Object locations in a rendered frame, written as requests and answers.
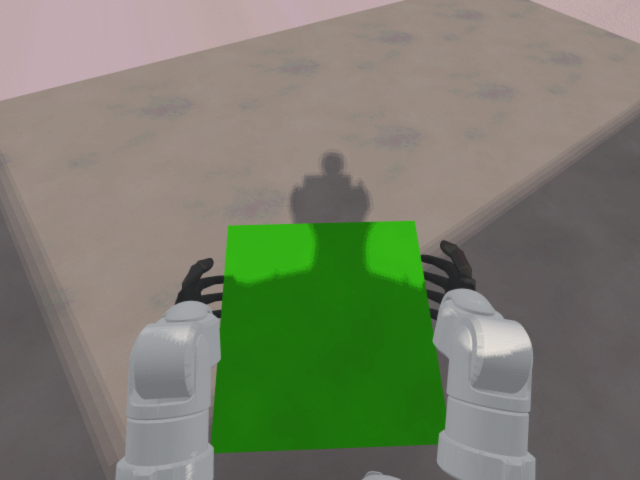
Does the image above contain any left robot hand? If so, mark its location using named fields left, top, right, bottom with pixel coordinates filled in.
left=175, top=258, right=224, bottom=318

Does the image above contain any carton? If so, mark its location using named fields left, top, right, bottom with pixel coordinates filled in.
left=211, top=221, right=446, bottom=453

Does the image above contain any left robot forearm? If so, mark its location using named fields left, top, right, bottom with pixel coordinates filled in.
left=115, top=301, right=221, bottom=480

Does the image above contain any right robot forearm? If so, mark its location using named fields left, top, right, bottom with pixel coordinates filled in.
left=432, top=289, right=536, bottom=480

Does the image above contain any right robot hand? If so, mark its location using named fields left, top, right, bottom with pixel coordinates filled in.
left=420, top=240, right=476, bottom=321

